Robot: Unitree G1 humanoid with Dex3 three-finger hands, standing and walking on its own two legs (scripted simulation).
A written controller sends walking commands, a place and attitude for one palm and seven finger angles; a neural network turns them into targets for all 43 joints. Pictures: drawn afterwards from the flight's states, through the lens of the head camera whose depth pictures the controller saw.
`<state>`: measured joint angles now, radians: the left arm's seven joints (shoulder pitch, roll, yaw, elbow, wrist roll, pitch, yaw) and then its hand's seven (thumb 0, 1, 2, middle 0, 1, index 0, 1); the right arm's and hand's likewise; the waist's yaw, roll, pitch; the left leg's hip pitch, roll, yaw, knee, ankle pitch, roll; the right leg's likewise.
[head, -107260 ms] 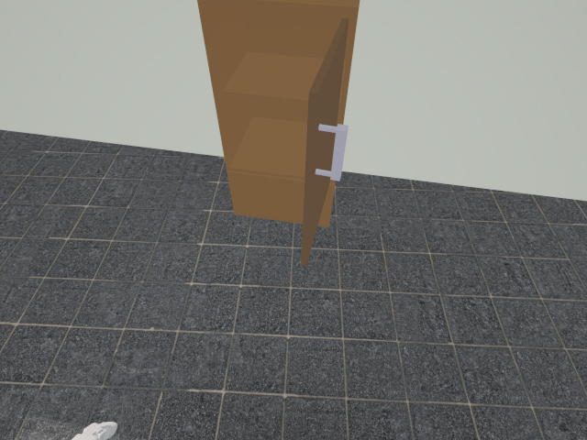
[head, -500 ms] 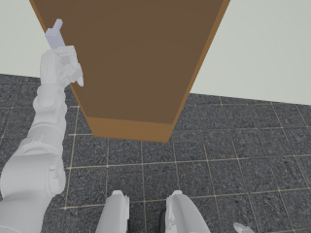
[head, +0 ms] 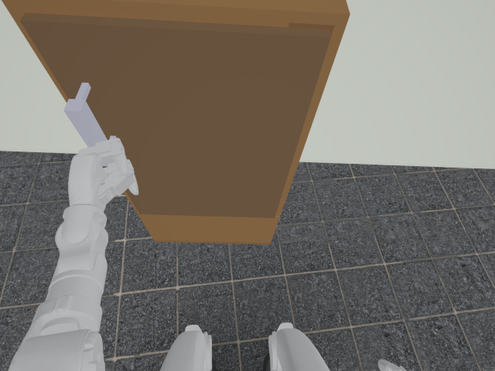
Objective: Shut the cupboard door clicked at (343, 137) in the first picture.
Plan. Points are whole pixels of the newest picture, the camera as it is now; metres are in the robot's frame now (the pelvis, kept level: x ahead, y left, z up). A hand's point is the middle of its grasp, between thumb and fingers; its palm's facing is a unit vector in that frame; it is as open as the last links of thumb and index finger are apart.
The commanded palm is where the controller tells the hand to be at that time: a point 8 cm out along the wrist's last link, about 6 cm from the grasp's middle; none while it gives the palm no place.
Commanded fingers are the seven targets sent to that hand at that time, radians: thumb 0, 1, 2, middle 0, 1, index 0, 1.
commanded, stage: pull the fist back off the door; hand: left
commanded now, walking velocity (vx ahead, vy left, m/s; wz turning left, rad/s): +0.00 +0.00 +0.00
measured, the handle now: (97, 127) +0.51 +0.25 +0.05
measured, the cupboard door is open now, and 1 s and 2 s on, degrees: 0 0 0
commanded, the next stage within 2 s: draw the hand back to the body in 0.14 s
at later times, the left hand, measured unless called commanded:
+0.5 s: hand (105, 195) +0.35 +0.19 +0.09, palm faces +0.05 -1.00 -0.03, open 3.1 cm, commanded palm +0.32 +0.25 +0.10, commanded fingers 0.00 0.90 0.90 -1.30 -1.50 -1.30 -1.50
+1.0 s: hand (20, 227) +0.28 +0.23 +0.16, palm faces +0.30 -0.91 -0.30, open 3.2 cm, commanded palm +0.24 +0.28 +0.19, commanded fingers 0.00 0.90 0.90 -0.81 -0.96 -0.81 -0.96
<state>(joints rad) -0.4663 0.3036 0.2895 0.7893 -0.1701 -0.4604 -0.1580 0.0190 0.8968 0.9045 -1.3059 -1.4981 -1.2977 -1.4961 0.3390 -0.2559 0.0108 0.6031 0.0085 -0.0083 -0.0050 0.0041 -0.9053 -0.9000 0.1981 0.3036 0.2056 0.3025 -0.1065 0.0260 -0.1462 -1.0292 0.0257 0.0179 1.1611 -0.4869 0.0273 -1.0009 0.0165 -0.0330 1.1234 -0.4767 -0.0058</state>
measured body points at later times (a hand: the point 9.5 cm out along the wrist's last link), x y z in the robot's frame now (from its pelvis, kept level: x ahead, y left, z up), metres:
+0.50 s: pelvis +0.03 +0.00 +0.03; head +0.09 +0.00 +0.47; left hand +0.35 +0.24 +0.09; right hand +0.19 -0.24 -0.07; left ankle +0.03 +0.10 -0.65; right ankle +0.03 -0.12 -0.65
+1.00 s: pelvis +0.04 +0.00 +0.08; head +0.03 -0.02 +0.53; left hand +0.26 +0.28 +0.18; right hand +0.22 -0.24 +0.00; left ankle +0.03 +0.10 -0.65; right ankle +0.03 -0.12 -0.65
